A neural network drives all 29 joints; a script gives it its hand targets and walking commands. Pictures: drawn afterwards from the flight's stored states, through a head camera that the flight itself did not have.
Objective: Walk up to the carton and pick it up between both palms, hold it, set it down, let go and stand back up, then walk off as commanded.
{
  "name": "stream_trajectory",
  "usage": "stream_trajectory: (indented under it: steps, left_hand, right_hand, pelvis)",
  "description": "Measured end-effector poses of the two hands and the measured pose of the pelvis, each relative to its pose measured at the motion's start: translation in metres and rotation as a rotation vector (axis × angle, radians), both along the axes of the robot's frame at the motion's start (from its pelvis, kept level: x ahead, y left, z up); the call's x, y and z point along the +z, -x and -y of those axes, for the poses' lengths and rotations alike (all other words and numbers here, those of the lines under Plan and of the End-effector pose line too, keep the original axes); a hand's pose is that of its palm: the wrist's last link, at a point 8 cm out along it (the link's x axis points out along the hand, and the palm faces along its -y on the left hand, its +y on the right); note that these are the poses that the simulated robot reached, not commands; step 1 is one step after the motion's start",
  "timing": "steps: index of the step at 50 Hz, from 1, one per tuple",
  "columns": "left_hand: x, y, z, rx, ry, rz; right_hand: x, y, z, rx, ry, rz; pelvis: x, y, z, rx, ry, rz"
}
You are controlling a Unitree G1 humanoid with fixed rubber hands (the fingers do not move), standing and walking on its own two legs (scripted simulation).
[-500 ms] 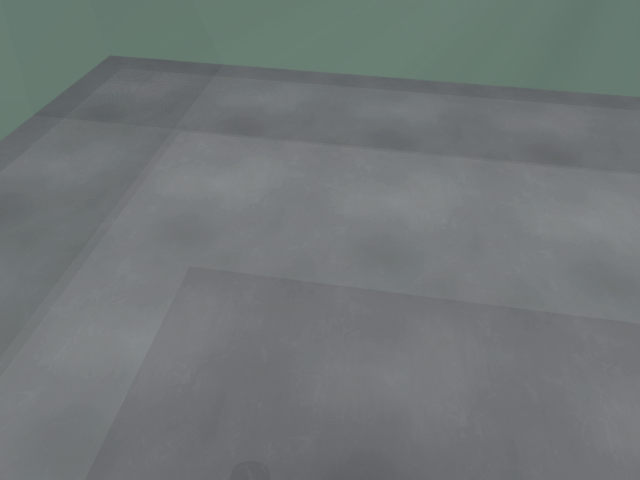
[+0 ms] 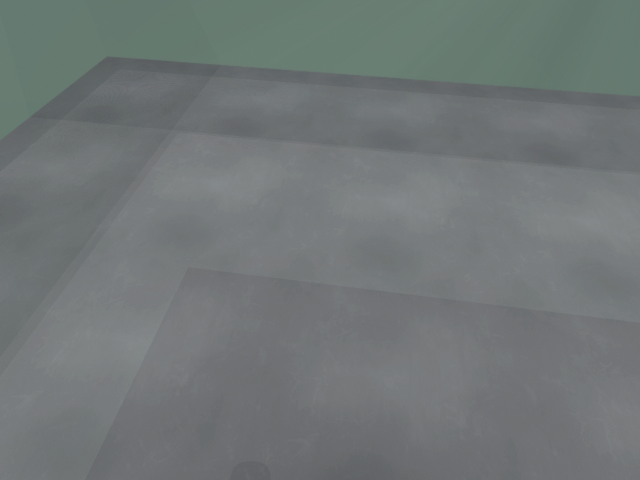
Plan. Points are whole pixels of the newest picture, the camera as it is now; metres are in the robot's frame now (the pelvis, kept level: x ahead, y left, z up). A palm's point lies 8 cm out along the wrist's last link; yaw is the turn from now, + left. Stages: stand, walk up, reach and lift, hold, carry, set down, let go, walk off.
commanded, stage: stand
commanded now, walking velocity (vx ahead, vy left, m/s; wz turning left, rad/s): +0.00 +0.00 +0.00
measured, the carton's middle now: out of the picture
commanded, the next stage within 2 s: walk up in 0.18 s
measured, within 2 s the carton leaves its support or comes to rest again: neither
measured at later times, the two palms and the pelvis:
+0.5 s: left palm out of the picture +0.08 +0.29 -0.12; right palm out of the picture +0.07 -0.30 -0.13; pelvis -0.01 -0.01 -0.01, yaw +0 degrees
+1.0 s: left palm out of the picture -0.04 +0.17 -0.11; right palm out of the picture +0.02 -0.42 -0.15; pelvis -0.11 -0.13 -0.02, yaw +8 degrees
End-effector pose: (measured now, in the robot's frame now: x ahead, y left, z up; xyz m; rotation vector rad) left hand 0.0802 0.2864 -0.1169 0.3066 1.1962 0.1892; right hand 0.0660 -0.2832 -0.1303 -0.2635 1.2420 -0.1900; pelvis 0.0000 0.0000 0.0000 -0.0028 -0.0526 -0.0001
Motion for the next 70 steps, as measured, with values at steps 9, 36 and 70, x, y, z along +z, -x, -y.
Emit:
stream_trajectory:
  steps: [9, 36, 70]
  left_hand:
    - [0.000, -0.002, 0.001, -0.001, -0.001, -0.002]
    - [-0.012, 0.036, 0.036, 0.014, -0.068, 0.002]
    - [-0.016, 0.324, 0.138, 0.381, 0.030, 0.075]
  right_hand:
    - [0.000, -0.002, 0.001, 0.000, 0.001, 0.001]
    - [-0.025, 0.013, 0.094, 0.051, 0.086, 0.043]
    - [0.011, 0.169, 0.144, 0.336, 0.058, -0.010]
  pelvis:
    - [0.000, -0.002, 0.001, -0.001, 0.000, -0.001]
    - [-0.035, 0.056, 0.067, 0.012, -0.038, -0.005]
    - [-0.015, 0.253, 0.159, 0.355, 0.020, 0.036]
